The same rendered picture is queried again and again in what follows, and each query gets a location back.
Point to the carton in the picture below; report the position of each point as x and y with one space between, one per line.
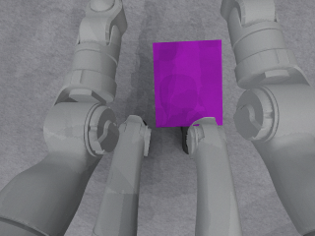
188 82

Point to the robot right forearm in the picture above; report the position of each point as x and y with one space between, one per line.
257 41

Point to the robot left shin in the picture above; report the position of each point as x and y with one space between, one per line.
132 118

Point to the robot left upper arm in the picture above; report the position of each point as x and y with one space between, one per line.
43 199

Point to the robot left forearm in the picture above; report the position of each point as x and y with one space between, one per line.
96 55

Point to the robot right foot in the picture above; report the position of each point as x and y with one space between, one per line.
184 130

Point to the robot right upper arm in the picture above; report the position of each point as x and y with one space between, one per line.
279 120

